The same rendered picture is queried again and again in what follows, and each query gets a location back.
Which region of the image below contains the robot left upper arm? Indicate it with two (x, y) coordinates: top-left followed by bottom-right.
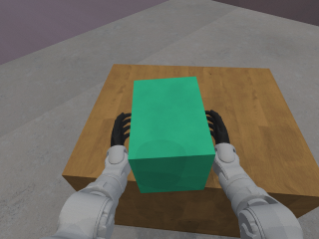
(40, 191), (116, 239)

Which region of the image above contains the right robot forearm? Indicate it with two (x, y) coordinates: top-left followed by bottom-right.
(212, 142), (305, 239)

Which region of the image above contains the robot right upper arm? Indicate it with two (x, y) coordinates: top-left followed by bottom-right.
(238, 203), (304, 239)

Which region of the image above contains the left robot hand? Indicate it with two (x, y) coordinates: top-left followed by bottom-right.
(111, 113), (132, 147)

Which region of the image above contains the pedestal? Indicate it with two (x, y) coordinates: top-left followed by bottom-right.
(62, 64), (319, 238)

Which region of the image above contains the left robot forearm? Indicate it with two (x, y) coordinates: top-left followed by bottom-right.
(56, 144), (132, 231)

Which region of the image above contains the right robot hand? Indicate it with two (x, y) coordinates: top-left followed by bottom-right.
(205, 110), (230, 144)

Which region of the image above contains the carton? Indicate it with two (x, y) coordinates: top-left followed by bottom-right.
(128, 77), (216, 193)

